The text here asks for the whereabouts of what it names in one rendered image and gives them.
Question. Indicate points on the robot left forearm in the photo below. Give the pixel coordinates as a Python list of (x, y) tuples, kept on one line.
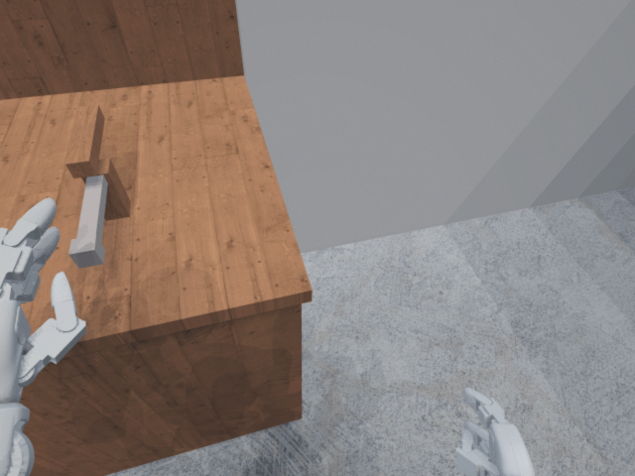
[(16, 450)]

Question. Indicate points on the tap lever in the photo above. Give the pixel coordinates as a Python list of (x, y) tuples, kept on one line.
[(86, 250)]

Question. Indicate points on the left robot hand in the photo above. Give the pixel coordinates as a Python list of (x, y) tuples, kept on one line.
[(23, 252)]

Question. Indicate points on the right robot hand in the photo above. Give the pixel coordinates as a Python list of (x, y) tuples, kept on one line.
[(502, 450)]

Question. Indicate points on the counter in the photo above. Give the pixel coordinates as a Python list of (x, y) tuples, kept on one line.
[(194, 321)]

